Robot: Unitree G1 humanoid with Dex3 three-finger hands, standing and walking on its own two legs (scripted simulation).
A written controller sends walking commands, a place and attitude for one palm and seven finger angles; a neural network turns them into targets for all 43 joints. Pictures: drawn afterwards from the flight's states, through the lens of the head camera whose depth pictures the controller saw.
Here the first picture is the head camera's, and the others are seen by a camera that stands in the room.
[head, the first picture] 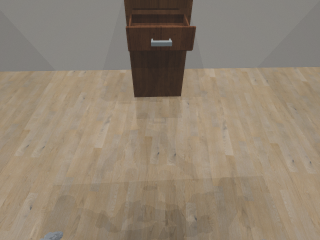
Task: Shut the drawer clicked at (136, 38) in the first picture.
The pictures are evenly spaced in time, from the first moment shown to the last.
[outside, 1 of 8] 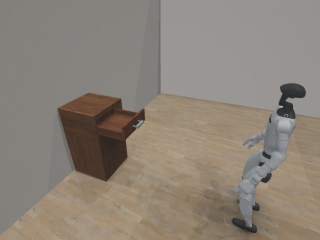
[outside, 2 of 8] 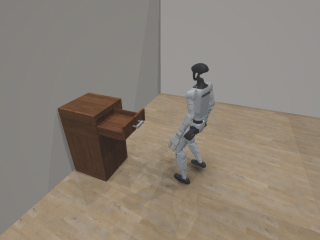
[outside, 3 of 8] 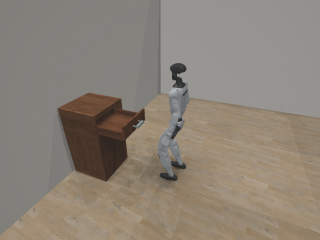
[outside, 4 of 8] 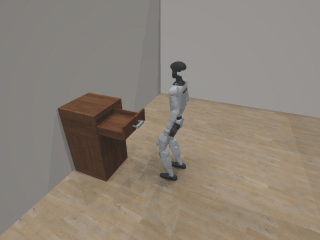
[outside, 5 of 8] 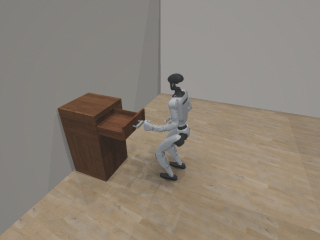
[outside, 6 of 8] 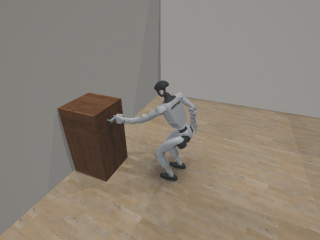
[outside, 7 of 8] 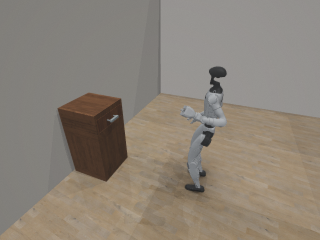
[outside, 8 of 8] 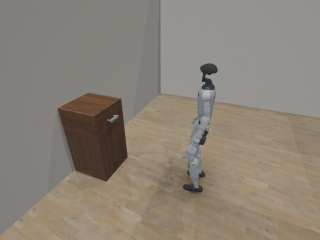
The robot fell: no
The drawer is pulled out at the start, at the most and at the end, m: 0.30 0.30 0.00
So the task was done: yes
